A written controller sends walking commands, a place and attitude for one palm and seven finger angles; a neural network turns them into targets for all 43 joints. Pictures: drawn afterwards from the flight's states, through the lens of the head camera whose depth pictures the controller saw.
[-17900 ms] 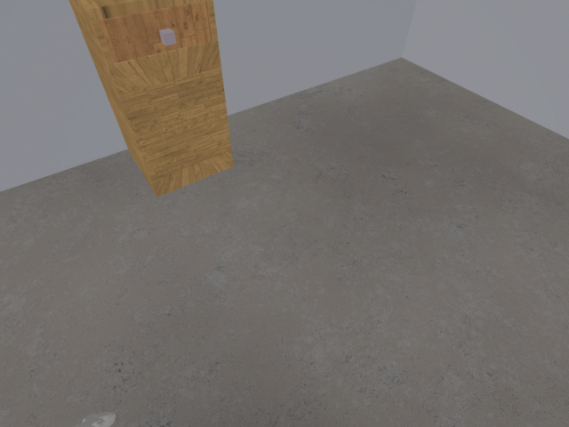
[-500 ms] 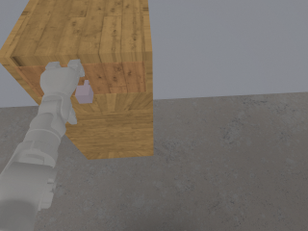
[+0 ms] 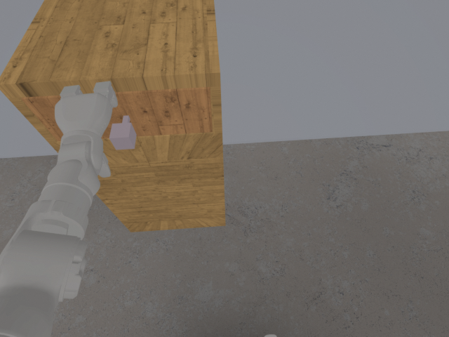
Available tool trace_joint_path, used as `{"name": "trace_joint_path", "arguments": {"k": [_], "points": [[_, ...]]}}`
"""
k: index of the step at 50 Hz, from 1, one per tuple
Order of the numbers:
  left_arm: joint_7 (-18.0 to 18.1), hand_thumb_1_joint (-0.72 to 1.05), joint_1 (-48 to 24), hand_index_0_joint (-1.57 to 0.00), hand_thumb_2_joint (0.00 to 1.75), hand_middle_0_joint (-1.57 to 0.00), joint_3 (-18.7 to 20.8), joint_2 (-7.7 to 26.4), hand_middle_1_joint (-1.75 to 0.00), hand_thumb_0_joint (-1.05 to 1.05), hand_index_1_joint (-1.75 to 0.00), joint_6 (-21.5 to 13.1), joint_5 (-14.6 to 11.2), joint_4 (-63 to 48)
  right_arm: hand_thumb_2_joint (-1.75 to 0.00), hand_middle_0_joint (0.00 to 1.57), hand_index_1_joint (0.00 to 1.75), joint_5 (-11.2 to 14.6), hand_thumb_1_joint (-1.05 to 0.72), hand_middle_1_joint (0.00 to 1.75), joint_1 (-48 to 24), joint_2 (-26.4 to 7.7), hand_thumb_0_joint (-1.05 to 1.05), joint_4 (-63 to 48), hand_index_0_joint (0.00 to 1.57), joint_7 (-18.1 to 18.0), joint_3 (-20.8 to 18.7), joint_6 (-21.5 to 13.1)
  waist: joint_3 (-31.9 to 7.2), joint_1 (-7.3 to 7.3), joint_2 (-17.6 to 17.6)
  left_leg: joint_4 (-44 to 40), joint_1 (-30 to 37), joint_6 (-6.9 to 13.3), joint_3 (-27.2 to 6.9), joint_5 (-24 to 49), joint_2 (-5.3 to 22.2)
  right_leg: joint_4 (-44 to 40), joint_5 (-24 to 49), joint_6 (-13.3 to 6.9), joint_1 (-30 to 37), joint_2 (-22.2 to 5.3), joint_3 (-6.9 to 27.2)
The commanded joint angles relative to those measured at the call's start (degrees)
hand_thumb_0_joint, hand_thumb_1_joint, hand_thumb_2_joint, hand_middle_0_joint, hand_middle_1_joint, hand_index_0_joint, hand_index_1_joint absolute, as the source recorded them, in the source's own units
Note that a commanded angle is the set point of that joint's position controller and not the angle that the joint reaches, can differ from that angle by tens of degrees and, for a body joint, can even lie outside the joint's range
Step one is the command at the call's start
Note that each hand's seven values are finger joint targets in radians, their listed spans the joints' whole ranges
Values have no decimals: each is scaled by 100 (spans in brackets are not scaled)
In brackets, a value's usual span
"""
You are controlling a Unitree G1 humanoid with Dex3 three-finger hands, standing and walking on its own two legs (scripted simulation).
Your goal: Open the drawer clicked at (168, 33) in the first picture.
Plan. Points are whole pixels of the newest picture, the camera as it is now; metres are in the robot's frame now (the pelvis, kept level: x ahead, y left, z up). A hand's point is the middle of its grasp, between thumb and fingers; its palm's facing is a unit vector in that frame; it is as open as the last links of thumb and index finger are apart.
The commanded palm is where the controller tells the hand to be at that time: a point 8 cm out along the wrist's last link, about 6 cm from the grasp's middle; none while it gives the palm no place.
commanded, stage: re-aim the fingers above the handle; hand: left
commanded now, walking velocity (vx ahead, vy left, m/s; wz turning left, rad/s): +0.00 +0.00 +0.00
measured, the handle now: (124, 129) +0.55 +0.21 +0.00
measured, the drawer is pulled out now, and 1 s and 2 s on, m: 0.00 0.00 0.00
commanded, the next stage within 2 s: lower the fingers behind the handle in 0.26 s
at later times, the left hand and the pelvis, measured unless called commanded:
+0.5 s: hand (92, 137) +0.48 +0.24 +0.06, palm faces -0.08 +0.05 -1.00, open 13.8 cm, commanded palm +0.46 +0.22 +0.11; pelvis -0.01 -0.01 +0.00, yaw +0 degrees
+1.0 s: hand (113, 149) +0.47 +0.21 +0.02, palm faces +0.01 -0.01 -1.00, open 13.9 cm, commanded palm +0.46 +0.21 +0.07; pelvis -0.01 +0.00 -0.01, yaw +1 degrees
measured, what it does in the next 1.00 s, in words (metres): stands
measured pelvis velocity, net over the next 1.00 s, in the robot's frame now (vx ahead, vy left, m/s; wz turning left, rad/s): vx -0.01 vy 0.00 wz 0.01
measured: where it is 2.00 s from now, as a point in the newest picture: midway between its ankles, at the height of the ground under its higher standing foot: outside the picture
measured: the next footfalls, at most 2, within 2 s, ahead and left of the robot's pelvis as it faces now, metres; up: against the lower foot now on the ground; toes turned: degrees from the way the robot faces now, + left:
none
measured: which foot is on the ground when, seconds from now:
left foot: down 0.00-1.00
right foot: down 0.00-1.00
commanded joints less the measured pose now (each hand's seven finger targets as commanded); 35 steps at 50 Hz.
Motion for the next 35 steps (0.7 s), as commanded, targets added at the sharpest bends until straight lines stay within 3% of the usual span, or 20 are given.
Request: {"name": "trace_joint_path", "arguments": {"k": [1,3,5,7,8,11,15,17,18,19,20,23,25,28,31,32,33,35], "points": [[-480,-50,-2376,-30,30,-30,-296,825,-120,0,-120,215,-386,-1255,-90,20,30,53,-90,30,603,-919,0,-412,20,-104,-380,-89,-2759,-178,-455,-263,2048,33,-220,3048,-38,-507,2620,-39,1600,193,-5],[-893,-50,-2592,-30,30,-30,-755,386,-120,0,-120,-56,-547,-1605,-90,20,30,53,-90,30,541,-918,0,-405,20,-181,-382,-97,-2345,-364,-472,-337,2189,73,-284,2767,-61,-664,2375,-16,1363,191,3],[-1134,-50,-2765,-30,30,-30,-879,295,-120,0,-120,-503,-639,-1971,-90,20,30,36,-90,30,530,-881,0,-390,20,-253,-371,-146,-1961,-445,-387,-366,2254,105,-344,2544,-86,-754,2090,-38,1138,184,14],[-1119,-50,-2777,-30,30,-30,-623,620,-120,0,-120,-886,-531,-1920,-90,20,30,27,-90,30,542,-851,0,-315,20,-315,-330,-171,-1578,-369,-197,-387,2102,74,-438,2180,-114,-692,1682,-86,827,181,-2],[-1019,-50,-2926,-30,30,-30,-625,600,-120,0,-120,-1036,-473,-1960,-90,20,30,24,-90,30,544,-813,0,-295,20,-322,-306,-199,-1547,-365,-65,-375,2075,61,-456,2096,-123,-659,1539,-108,691,170,6],[-431,-50,-3117,-30,30,-30,95,1296,-120,0,-120,-1202,-266,-1729,-90,20,30,-1,-90,30,612,-771,0,-248,20,-279,-257,-252,-1661,-154,206,-320,1772,-16,-487,2033,-146,-419,1335,-198,575,201,-32],[426,-50,-2744,-30,30,-30,1004,2284,-120,0,-120,-636,-33,-1238,-90,20,30,-87,-90,30,410,-788,0,-329,20,-220,-157,-271,-2346,209,25,-187,1001,-45,-306,2135,-243,-84,1797,-196,1254,175,-17],[619,-50,-2560,-30,30,-30,619,1961,-120,0,-120,-102,67,-831,-90,20,30,-62,-90,30,299,-775,0,-393,20,-173,-127,-254,-2357,167,-35,-186,841,-67,-150,2094,-222,-91,1993,-152,1356,148,-36],[603,-50,-2419,-30,30,-30,539,1905,-120,0,-120,149,84,-590,-90,20,30,-39,-90,30,312,-796,0,-395,20,-146,-136,-246,-2463,194,-140,-200,795,-72,-84,2067,-214,-119,2075,-125,1515,141,-14],[515,-50,-2427,-30,30,-30,455,1889,-120,0,-120,363,96,-399,-90,20,30,-23,-90,30,369,-835,0,-377,20,-131,-156,-230,-2558,135,-234,-204,822,-69,-50,2117,-190,-149,2231,-101,1612,138,2],[340,-50,-2352,-30,30,-30,381,1784,-120,0,-120,534,52,-106,-90,20,30,14,-90,30,419,-855,0,-368,20,-136,-178,-187,-2683,48,-552,-193,856,-44,-46,2218,-190,-189,2452,-75,1802,155,18],[-439,-50,-2459,-30,30,-30,-128,1346,-120,0,-120,619,-295,-48,-90,20,30,126,-90,30,565,-966,0,-420,20,-218,-234,-155,-2530,-240,-965,-289,995,49,1,2056,-174,-472,2744,58,1998,101,109],[-1016,-50,-2753,-30,30,-30,-454,1044,-120,0,-120,181,-493,-611,-90,20,30,106,-90,30,602,-1001,0,-432,20,-319,-267,-179,-2443,-457,-934,-274,1246,106,-81,2108,-173,-560,2895,81,1946,59,165],[-1414,-50,-2666,-30,30,-30,-353,1168,-120,0,-120,-746,-500,-1501,-90,20,30,32,-90,30,627,-928,0,-362,20,-427,-300,-236,-2421,-359,-135,-175,1736,126,-226,2395,-183,-489,2677,16,1509,87,197],[-1263,-50,-2691,-30,30,-30,-280,1100,-120,0,-120,-1407,-490,-2052,-90,20,30,-21,-90,30,762,-840,0,-270,20,-406,-334,-265,-2264,-319,340,-24,2075,73,-363,2721,-149,-401,2231,-74,842,163,105],[-1159,-50,-2355,-30,30,-30,-170,1109,-120,0,-120,-1503,-443,-1773,-90,20,30,-30,-90,30,812,-841,0,-216,20,-391,-363,-254,-1910,-304,148,43,1934,53,-394,2638,-136,-354,2072,-107,579,189,59],[-1038,-50,-2261,-30,30,-30,-124,1038,-120,0,-120,-1675,-439,-1830,-90,20,30,-46,-90,30,828,-820,0,-210,20,-366,-355,-252,-1794,-256,156,93,1793,24,-418,2651,-120,-287,1980,-126,415,185,31],[-680,-50,-2117,-30,30,-30,203,1284,-120,0,-120,-1738,-354,-1614,-90,20,30,-65,-90,30,837,-842,0,-165,20,-290,-378,-228,-1788,-144,30,191,1532,-17,-458,2715,-119,-96,1917,-178,255,217,-15]]}}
